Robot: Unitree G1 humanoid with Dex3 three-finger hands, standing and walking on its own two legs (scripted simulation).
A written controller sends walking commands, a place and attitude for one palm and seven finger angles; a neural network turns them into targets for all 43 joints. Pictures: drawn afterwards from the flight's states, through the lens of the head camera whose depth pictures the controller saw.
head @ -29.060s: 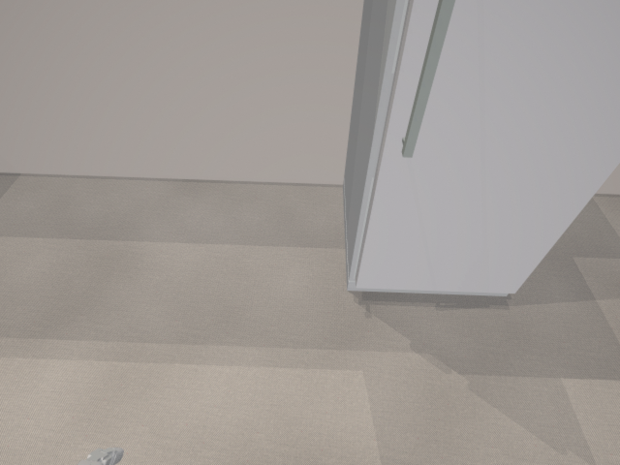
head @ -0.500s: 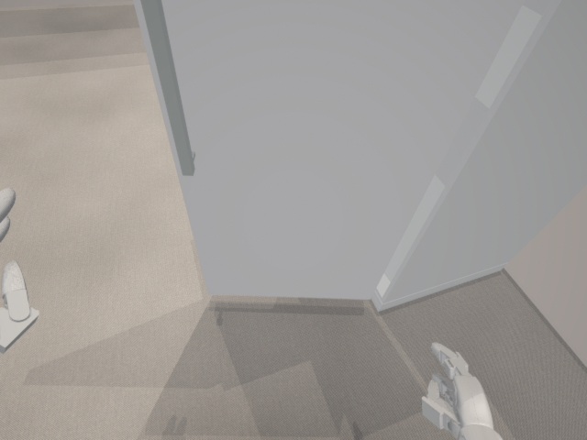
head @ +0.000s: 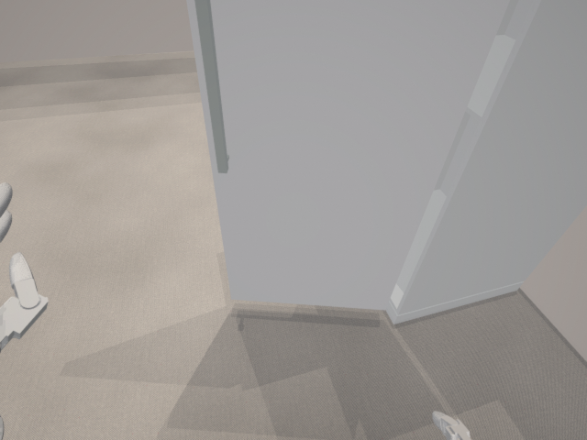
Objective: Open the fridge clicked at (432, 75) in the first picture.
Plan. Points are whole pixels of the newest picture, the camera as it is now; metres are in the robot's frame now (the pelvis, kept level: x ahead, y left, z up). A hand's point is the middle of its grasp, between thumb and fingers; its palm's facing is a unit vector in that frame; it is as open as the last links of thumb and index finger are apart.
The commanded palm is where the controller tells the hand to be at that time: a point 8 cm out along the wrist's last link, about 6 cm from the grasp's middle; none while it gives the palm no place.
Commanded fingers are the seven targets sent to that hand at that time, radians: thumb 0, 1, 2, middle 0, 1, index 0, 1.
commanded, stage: stop stepping back and stand still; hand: left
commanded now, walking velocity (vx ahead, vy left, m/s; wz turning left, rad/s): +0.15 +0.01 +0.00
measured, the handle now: (212, 61) +0.73 +0.21 +0.21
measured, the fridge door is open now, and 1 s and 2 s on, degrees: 70 70 70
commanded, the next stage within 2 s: let the arm hang, fingers relaxed in 0.24 s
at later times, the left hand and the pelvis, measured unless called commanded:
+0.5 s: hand (113, 401) +0.18 +0.26 -0.04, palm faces +0.21 -0.90 -0.39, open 7.4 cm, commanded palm none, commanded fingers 0.00 0.90 0.90 -0.20 -0.30 -0.20 -0.30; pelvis +0.00 +0.01 -0.01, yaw +6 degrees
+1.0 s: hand out of the picture -0.01 +0.22 -0.16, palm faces +0.04 -0.97 -0.23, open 7.3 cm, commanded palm none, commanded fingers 0.00 0.90 0.90 -0.20 -0.30 -0.20 -0.30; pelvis +0.01 +0.03 +0.02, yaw +3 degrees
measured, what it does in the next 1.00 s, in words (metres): steps on the spot: left foot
